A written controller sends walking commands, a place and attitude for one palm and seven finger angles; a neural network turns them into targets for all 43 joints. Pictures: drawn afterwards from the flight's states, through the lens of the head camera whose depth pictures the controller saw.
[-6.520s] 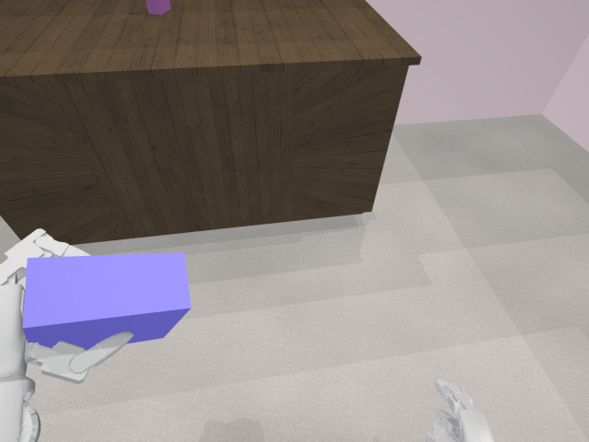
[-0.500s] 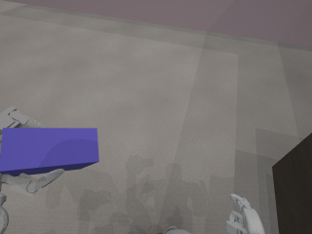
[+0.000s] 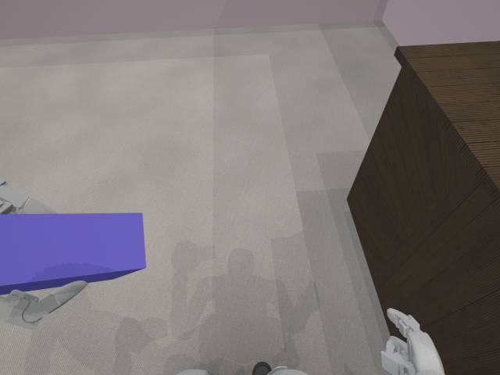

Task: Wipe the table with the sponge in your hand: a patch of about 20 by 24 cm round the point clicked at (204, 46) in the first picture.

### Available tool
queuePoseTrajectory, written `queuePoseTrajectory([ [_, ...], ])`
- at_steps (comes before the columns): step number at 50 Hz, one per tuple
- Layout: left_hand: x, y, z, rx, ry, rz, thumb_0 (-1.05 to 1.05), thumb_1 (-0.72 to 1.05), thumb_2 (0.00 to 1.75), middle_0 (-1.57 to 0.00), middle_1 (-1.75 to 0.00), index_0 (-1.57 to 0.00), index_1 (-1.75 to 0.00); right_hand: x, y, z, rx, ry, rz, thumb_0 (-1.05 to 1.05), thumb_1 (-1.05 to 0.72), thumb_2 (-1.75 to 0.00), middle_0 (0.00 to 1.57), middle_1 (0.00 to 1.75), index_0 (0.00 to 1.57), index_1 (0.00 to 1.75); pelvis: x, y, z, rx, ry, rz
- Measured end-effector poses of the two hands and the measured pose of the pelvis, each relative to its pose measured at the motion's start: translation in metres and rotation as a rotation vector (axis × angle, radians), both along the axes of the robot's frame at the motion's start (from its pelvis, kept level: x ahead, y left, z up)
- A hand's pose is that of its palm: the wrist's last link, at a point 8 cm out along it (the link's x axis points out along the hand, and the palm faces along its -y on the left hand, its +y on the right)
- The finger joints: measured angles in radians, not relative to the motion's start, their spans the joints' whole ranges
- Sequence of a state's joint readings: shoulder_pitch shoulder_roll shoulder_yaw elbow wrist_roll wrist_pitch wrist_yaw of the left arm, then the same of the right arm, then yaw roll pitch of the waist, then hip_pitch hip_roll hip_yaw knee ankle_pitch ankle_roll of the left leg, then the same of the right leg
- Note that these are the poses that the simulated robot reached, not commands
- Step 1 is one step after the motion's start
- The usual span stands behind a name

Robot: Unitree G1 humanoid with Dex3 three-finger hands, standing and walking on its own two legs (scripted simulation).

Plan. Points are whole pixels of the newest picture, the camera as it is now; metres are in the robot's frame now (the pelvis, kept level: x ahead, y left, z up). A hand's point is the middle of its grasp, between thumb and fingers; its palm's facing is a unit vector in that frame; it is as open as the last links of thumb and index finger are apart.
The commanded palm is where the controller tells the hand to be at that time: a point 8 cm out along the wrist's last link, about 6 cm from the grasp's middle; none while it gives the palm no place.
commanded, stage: turn to face it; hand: left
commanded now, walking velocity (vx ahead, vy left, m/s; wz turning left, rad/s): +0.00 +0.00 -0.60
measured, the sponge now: (86, 253) +0.23 +0.20 +0.16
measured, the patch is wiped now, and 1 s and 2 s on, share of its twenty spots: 0.00 0.00 0.00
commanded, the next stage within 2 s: none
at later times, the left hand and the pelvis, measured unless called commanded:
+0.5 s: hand (186, 288) +0.19 +0.08 +0.17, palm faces +0.10 -0.84 -0.54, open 10.1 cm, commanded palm +0.14 +0.15 +0.18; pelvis -0.09 -0.08 -0.01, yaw -17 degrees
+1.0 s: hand (306, 361) +0.13 -0.04 +0.17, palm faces -0.11 -0.83 -0.54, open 10.1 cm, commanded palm +0.11 +0.02 +0.18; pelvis -0.18 -0.12 -0.01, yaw -34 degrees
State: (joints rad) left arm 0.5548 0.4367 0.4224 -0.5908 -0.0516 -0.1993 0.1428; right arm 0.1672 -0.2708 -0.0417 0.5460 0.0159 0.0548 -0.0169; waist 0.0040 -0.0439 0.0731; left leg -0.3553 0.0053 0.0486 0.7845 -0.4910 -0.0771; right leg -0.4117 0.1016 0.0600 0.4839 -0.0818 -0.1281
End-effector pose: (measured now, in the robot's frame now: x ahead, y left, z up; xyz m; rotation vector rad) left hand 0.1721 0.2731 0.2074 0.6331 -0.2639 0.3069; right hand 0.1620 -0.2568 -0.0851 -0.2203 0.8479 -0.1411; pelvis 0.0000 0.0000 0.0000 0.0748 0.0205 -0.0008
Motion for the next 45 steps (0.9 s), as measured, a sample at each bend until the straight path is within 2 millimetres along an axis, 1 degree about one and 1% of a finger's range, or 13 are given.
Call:
queuePoseTrajectory([
  [5, -0.009, -0.008, -0.014, -0.085, -0.026, -0.013, -0.01, -0.49, 1.00, -0.74, -1.35, -0.75, -1.35, -0.023, -0.014, 0.009, -0.027, -0.032, -0.022, 0.01, -0.91, -0.90, 0.20, 0.30, 0.20, 0.30, -0.018, -0.004, -0.003, -0.005, 0.009, -0.041],
  [8, -0.013, -0.019, -0.019, -0.094, -0.036, -0.049, -0.01, -0.49, 1.00, -0.74, -1.35, -0.75, -1.35, -0.038, -0.014, 0.010, -0.020, -0.066, -0.036, 0.01, -0.91, -0.90, 0.20, 0.30, 0.20, 0.30, -0.032, -0.010, -0.006, -0.010, -0.016, -0.065],
  [11, -0.017, -0.033, -0.018, -0.065, -0.027, -0.070, -0.01, -0.49, 1.00, -0.74, -1.35, -0.75, -1.35, -0.053, -0.011, 0.004, 0.040, -0.102, -0.068, 0.01, -0.91, -0.90, 0.20, 0.30, 0.20, 0.30, -0.040, -0.019, -0.008, -0.018, -0.034, -0.111],
  [14, -0.017, -0.053, -0.018, -0.051, -0.009, -0.080, -0.01, -0.49, 1.00, -0.74, -1.35, -0.75, -1.35, -0.069, -0.009, -0.010, 0.111, -0.117, -0.085, 0.01, -0.91, -0.90, 0.20, 0.30, 0.20, 0.30, -0.046, -0.031, -0.011, -0.042, -0.040, -0.164],
  [16, -0.014, -0.072, -0.020, -0.023, -0.006, -0.098, -0.01, -0.49, 1.00, -0.74, -1.35, -0.75, -1.35, -0.081, -0.012, -0.024, 0.152, -0.121, -0.091, 0.01, -0.91, -0.90, 0.20, 0.30, 0.20, 0.30, -0.052, -0.043, -0.018, -0.051, -0.044, -0.190],
  [19, -0.006, -0.102, -0.024, -0.018, -0.015, -0.148, -0.01, -0.49, 1.00, -0.74, -1.35, -0.75, -1.35, -0.103, -0.025, -0.044, 0.176, -0.073, -0.106, 0.01, -0.91, -0.90, 0.21, 0.30, 0.20, 0.30, -0.069, -0.059, -0.025, -0.065, -0.058, -0.200],
  [21, -0.004, -0.120, -0.024, -0.032, 0.004, -0.189, -0.01, -0.49, 1.00, -0.74, -1.35, -0.75, -1.35, -0.121, -0.038, -0.047, 0.172, -0.024, -0.139, 0.01, -0.91, -0.90, 0.21, 0.30, 0.20, 0.30, -0.079, -0.065, -0.021, -0.045, -0.054, -0.231],
  [27, -0.013, -0.162, -0.011, 0.005, 0.065, -0.327, -0.01, -0.49, 1.00, -0.74, -1.35, -0.75, -1.35, -0.177, -0.084, -0.032, 0.132, 0.026, -0.285, 0.02, -0.91, -0.90, 0.21, 0.30, 0.20, 0.30, -0.098, -0.080, -0.004, -0.014, -0.030, -0.316],
  [31, -0.019, -0.176, -0.001, 0.023, 0.049, -0.368, -0.01, -0.49, 1.00, -0.74, -1.35, -0.75, -1.35, -0.211, -0.113, -0.019, 0.085, 0.032, -0.361, 0.02, -0.91, -0.90, 0.20, 0.30, 0.20, 0.30, -0.107, -0.088, 0.002, 0.006, -0.014, -0.369],
  [35, -0.023, -0.184, 0.000, -0.008, 0.027, -0.369, -0.01, -0.49, 1.00, -0.74, -1.35, -0.75, -1.35, -0.238, -0.135, -0.009, 0.046, 0.026, -0.418, 0.01, -0.91, -0.90, 0.20, 0.30, 0.20, 0.30, -0.118, -0.094, 0.005, 0.020, 0.001, -0.417],
  [40, -0.028, -0.201, -0.011, -0.080, 0.026, -0.400, -0.01, -0.49, 1.00, -0.74, -1.35, -0.75, -1.35, -0.265, -0.148, 0.003, 0.022, 0.003, -0.467, 0.01, -0.91, -0.90, 0.20, 0.30, 0.20, 0.30, -0.135, -0.097, 0.006, 0.028, 0.019, -0.474],
  [42, -0.030, -0.212, -0.014, -0.091, 0.013, -0.449, -0.01, -0.49, 1.00, -0.74, -1.35, -0.75, -1.35, -0.276, -0.150, 0.006, 0.010, -0.019, -0.480, 0.01, -0.91, -0.90, 0.20, 0.30, 0.20, 0.30, -0.144, -0.097, 0.002, 0.011, 0.028, -0.504],
  [45, -0.036, -0.232, -0.017, -0.050, -0.007, -0.534, -0.01, -0.49, 1.00, -0.74, -1.35, -0.75, -1.35, -0.293, -0.149, 0.003, 0.002, -0.067, -0.509, 0.01, -0.91, -0.90, 0.20, 0.30, 0.20, 0.30, -0.164, -0.100, -0.007, 0.002, -0.006, -0.524],
])
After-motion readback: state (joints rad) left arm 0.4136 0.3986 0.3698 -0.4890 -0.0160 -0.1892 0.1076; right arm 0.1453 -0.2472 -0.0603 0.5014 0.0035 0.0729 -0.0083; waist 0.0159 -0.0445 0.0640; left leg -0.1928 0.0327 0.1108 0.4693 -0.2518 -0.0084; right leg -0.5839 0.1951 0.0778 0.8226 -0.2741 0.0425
